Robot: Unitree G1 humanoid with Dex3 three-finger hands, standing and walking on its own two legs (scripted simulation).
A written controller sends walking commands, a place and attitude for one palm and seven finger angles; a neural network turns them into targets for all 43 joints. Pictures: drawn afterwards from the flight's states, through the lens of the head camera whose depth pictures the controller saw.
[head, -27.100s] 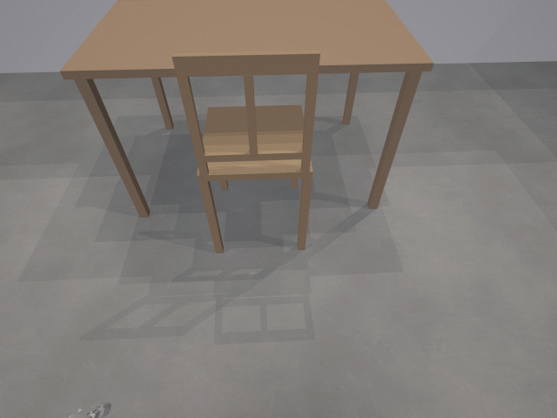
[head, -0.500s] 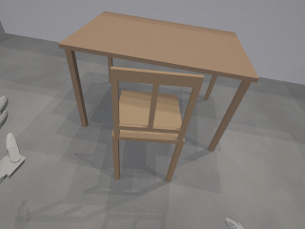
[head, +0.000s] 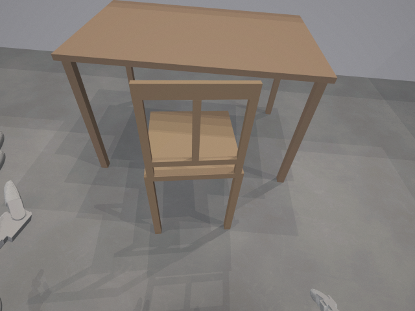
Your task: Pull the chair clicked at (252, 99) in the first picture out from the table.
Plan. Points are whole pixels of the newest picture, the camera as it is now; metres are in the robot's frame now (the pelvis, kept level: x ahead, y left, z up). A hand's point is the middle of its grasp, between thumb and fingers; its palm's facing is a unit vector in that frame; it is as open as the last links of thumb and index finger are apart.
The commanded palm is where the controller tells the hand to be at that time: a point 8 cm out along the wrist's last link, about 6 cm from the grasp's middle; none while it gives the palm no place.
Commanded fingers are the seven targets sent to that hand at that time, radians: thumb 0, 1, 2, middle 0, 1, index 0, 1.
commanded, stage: let the arm hang, fingers relaxed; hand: left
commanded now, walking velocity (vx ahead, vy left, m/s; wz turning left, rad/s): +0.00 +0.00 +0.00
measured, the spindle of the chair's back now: (196, 131) +0.67 +0.07 -0.07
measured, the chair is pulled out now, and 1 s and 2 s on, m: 0.16 0.16 0.16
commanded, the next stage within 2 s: look to check the result in 1.16 s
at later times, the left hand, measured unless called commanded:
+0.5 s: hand out of the picture +0.04 +0.18 -0.16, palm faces +0.07 -0.98 -0.20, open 6.9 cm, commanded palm none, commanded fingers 0.00 0.90 0.90 -0.20 -0.30 -0.20 -0.30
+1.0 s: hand out of the picture +0.01 +0.15 -0.16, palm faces +0.03 -0.98 -0.17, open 7.3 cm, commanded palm none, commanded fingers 0.00 0.90 0.90 -0.20 -0.30 -0.20 -0.30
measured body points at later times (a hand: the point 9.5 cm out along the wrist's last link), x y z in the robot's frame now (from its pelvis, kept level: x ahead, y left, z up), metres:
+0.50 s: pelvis +0.02 -0.01 +0.02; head +0.03 +0.01 +0.47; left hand +0.03 +0.23 -0.14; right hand +0.05 -0.24 -0.13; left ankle +0.02 +0.09 -0.72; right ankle +0.02 -0.11 -0.72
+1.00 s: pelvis +0.02 +0.00 +0.02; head +0.02 -0.01 +0.47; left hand +0.01 +0.20 -0.14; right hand +0.00 -0.20 -0.15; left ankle +0.02 +0.09 -0.72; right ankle +0.03 -0.11 -0.72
